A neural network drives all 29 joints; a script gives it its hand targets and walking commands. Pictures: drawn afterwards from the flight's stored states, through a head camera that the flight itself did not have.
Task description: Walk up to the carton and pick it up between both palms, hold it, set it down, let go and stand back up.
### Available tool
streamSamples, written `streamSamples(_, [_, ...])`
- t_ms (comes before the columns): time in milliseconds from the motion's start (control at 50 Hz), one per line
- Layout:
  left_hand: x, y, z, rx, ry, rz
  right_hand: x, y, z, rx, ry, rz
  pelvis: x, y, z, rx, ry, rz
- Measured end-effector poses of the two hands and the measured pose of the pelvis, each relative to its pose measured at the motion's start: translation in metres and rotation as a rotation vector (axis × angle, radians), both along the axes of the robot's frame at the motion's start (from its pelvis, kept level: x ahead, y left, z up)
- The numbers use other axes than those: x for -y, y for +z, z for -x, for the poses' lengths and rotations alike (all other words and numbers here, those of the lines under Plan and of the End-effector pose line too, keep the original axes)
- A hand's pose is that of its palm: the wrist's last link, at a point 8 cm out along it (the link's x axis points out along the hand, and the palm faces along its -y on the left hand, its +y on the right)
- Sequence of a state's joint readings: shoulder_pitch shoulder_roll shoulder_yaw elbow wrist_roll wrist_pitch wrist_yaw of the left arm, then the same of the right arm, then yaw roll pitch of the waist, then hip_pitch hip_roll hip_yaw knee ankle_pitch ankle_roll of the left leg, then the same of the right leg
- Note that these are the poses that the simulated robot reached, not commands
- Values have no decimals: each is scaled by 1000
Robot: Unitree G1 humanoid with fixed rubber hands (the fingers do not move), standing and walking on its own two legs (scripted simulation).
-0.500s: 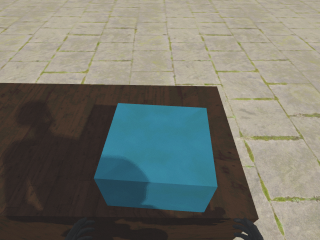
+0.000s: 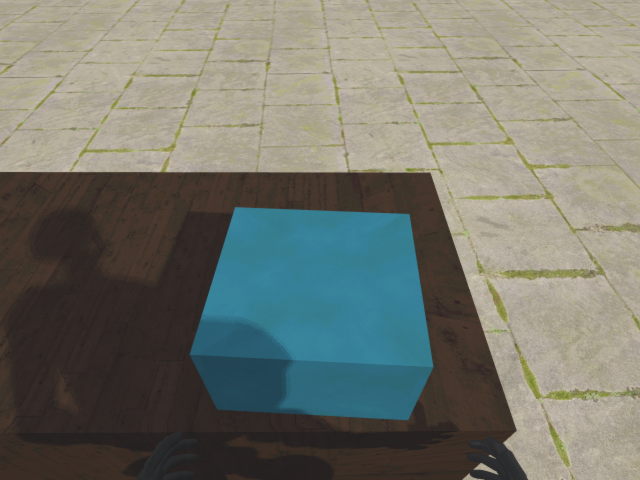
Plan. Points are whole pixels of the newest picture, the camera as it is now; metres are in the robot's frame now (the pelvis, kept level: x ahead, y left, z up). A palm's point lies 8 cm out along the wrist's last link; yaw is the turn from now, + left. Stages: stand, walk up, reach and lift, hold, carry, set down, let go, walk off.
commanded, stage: let go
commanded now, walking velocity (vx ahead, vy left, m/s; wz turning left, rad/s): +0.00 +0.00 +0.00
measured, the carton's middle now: (317, 308) +0.42 +0.04 -0.06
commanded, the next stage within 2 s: stand in 0.22 s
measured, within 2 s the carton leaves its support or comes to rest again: neither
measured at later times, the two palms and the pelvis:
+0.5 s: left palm out of the picture +0.05 +0.24 -0.12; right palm out of the picture +0.03 -0.24 -0.13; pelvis -0.02 +0.00 -0.01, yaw +0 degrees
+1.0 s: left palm out of the picture -0.05 +0.21 -0.15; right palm out of the picture -0.06 -0.20 -0.15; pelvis -0.02 +0.01 +0.00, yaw +0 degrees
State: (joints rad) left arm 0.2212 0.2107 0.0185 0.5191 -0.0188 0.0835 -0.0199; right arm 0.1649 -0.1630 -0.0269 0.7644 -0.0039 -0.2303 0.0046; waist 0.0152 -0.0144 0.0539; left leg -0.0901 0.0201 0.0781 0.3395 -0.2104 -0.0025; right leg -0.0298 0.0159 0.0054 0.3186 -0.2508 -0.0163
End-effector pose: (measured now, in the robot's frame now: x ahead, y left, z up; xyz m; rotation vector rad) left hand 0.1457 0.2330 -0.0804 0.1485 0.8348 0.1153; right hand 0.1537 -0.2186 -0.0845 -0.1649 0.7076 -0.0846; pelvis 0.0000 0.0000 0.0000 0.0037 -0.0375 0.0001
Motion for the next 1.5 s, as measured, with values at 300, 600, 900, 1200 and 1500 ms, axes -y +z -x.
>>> streamSamples(300, [2,-4,18,21,-27,-40,8,-14,34,-137,-19,21,0,-3,20,-4,3,6])
streamSamples(600, [-4,-48,134,-320,77,-24,24,-54,154,-552,-139,18,-3,-4,24,-20,-1,4])
streamSamples(900, [12,-62,187,-498,112,9,-6,-67,200,-703,-165,-39,-6,-2,24,-11,-4,1])
streamSamples(1200, [33,-69,216,-614,108,60,-27,-70,224,-786,-162,-72,-8,-3,25,-14,-7,0])
streamSamples(1500, [34,-71,224,-655,106,63,-33,-71,228,-800,-157,-74,-10,-3,24,-13,-7,0])
